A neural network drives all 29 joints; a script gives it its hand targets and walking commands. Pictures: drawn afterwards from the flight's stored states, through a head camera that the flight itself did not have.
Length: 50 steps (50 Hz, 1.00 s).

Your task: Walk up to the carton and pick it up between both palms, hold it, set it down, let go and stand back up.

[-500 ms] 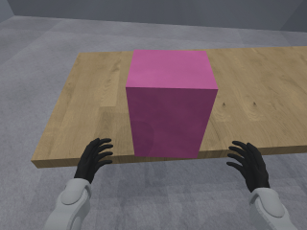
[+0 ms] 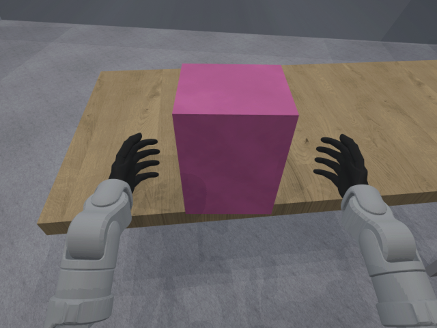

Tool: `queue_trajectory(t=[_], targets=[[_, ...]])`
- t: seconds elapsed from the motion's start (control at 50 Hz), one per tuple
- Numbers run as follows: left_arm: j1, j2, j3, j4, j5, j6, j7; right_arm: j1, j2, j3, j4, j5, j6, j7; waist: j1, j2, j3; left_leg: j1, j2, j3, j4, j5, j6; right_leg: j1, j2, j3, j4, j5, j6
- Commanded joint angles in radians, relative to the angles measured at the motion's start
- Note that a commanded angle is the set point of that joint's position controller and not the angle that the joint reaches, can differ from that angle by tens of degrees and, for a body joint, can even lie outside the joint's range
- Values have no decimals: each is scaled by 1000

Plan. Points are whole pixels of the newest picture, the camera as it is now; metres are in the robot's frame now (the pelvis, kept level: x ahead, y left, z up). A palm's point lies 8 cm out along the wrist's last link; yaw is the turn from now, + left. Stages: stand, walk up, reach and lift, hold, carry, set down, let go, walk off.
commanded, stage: reach and lift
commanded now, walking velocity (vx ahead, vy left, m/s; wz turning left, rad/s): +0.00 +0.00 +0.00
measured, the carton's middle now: (229, 144) +0.45 +0.00 +0.10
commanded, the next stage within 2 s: none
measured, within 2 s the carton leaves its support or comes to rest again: neither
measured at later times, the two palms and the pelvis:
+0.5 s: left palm (132, 118) +0.40 +0.17 +0.20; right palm (345, 119) +0.40 -0.19 +0.20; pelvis +0.00 +0.00 +0.00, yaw +0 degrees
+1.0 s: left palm (130, 78) +0.44 +0.17 +0.25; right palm (359, 79) +0.44 -0.20 +0.26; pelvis +0.00 +0.00 +0.00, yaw +1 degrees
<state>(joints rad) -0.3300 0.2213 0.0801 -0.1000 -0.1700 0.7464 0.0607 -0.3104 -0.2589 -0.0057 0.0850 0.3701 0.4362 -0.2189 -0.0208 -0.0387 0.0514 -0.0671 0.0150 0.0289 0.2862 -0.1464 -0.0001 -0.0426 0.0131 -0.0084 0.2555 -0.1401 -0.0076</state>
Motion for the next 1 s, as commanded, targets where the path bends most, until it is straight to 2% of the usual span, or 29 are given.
queue_trajectory(t=[0.0, 0.02, 0.04, 0.12, 0.22, 0.28, 0.4, 0.46, 0.52, 0.54, 0.56, 0.6, 0.64, 0.68, 0.8, 0.98], targets=[[-368, 100, 37, -106, 4, -18, 5, -364, -130, -67, -112, -1, -18, -2, -8, 42, -294, 52, -21, -5, -34, 101, -9, 51, 30, -14, 4, 207, 43], [-392, 103, 38, -91, 5, -16, 6, -390, -133, -68, -97, 0, -15, -2, -9, 41, -302, 50, -21, -5, -32, 98, -7, 50, 31, -15, 5, 202, 42], [-382, 128, 48, -62, 12, -34, 3, -424, -111, -33, -113, -5, -17, 3, 19, 22, -316, 57, -16, 30, -19, 137, -2, 79, 29, 2, -11, 209, 39], [-494, 128, 28, -29, -3, -66, 8, -527, -124, -27, -48, -3, -21, 0, 11, 43, -380, 66, -16, 28, -8, 183, -6, 92, 35, 1, -18, 219, 33], [-665, 143, 5, 116, -17, -57, 31, -691, -156, -37, 126, -11, 1, 4, -5, 63, -363, 35, -12, 28, 1, 94, -7, 0, 36, -11, -24, 92, 23], [-757, 160, -2, 196, -29, -71, 49, -788, -180, -47, 206, -18, -2, 14, -9, 56, -405, 30, -11, 22, 9, 82, -4, -23, 36, -15, -16, 76, 22], [-845, 182, -1, 315, -28, -102, 50, -895, -208, -26, 327, -4, -12, 12, -14, 55, -522, 97, -19, 10, 42, 263, -3, 20, 42, -14, -5, 251, 26], [-859, 187, 10, 342, -16, -104, 33, -917, -215, -13, 359, 6, -9, 4, -18, 57, -543, 119, -23, 1, 50, 357, -4, 52, 47, -11, -7, 345, 24], [-888, 194, 12, 351, -9, -106, 22, -949, -219, -6, 384, 18, -6, 4, -21, 65, -547, 125, -24, -5, 49, 392, -8, 52, 49, -13, -14, 374, 19], [-788, 158, 54, 342, 17, -79, 4, -838, -219, -15, 418, 83, 1, 2, -31, 53, -502, 128, -39, -28, 66, 452, -10, 89, 27, -1, 4, 484, 30], [-818, 217, 68, 261, 23, -69, -5, -891, -243, -12, 327, 82, 1, -6, -32, 28, -543, 127, -49, -28, 60, 425, -8, 83, 42, -19, 14, 482, 36], [-883, 218, 61, 286, 5, -69, -10, -956, -241, -14, 326, 85, 13, -6, -34, 45, -533, 116, -48, -24, 61, 378, -14, 28, 49, -27, 18, 410, 31], [-952, 224, 36, 305, -25, -74, 4, -1028, -252, -22, 336, 80, 17, 5, -39, 62, -539, 107, -40, -22, 65, 325, -23, -27, 56, -35, 19, 329, 24], [-1007, 234, 14, 331, -58, -82, 19, -1089, -268, -25, 361, 78, 17, 20, -41, 72, -568, 107, -31, -23, 73, 311, -26, -62, 57, -37, 22, 300, 22], [-1126, 278, -9, 500, -99, -123, 31, -1214, -288, 0, 520, 85, 15, 44, -33, 70, -658, 110, -28, -26, 92, 331, -16, -100, 46, -29, 22, 326, 37], [-1313, 315, -45, 799, -134, -227, 30, -1373, -277, 32, 761, 80, -3, 48, -37, 60, -667, 62, -27, -31, 81, 269, -13, -146, 31, -41, 1, 279, 48]])
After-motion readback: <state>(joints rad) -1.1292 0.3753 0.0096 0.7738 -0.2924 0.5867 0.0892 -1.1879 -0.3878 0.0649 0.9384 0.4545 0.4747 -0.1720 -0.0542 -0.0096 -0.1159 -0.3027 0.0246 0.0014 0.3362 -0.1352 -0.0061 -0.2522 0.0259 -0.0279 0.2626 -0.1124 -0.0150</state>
